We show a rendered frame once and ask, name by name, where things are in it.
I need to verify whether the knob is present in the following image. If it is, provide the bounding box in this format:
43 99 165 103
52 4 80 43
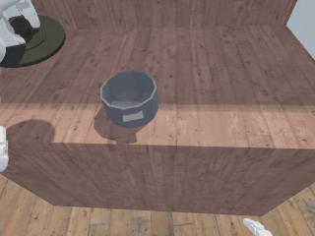
7 18 33 38

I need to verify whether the right robot hand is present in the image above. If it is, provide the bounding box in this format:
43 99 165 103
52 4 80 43
243 218 273 236

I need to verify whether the lid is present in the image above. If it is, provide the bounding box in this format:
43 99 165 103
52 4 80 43
0 15 66 68

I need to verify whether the left robot hand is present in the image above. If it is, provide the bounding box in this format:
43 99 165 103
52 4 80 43
0 0 40 47

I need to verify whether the pot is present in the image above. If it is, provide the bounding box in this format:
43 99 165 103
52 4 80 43
100 70 158 129

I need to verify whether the table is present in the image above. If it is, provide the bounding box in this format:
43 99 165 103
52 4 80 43
0 0 315 216

